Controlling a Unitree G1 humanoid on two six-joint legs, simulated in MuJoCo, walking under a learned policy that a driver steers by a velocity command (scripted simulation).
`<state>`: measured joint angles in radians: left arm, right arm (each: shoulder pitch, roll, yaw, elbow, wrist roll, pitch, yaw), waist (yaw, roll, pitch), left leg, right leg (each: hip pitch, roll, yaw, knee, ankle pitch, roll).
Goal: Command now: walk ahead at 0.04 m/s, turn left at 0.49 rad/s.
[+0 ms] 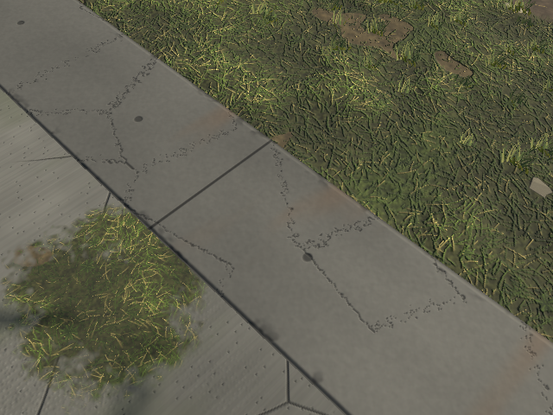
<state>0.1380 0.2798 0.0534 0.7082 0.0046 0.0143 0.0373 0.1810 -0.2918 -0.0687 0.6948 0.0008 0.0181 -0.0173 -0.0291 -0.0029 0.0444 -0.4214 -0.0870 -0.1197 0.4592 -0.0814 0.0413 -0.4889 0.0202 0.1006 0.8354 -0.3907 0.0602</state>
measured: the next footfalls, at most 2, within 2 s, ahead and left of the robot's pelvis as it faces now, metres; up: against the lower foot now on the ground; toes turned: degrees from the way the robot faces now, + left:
right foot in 0.12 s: +0.09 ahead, -0.14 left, +0.00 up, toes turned +10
left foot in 0.54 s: +0.02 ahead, +0.11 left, +0.00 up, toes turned +22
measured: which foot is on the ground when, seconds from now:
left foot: down 0.00-0.12, up 0.14-0.52, down 0.54-0.98, up 1.00-1.00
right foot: up 0.00-0.10, down 0.12-0.54, up 0.56-0.96, down 0.98-1.00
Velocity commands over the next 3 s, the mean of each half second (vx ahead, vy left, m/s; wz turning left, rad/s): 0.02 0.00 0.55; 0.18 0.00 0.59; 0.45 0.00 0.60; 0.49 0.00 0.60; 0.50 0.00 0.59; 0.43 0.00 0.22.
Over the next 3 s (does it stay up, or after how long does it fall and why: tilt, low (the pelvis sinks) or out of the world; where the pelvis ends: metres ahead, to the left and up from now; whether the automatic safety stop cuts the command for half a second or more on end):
stays up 0.46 0.96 -0.01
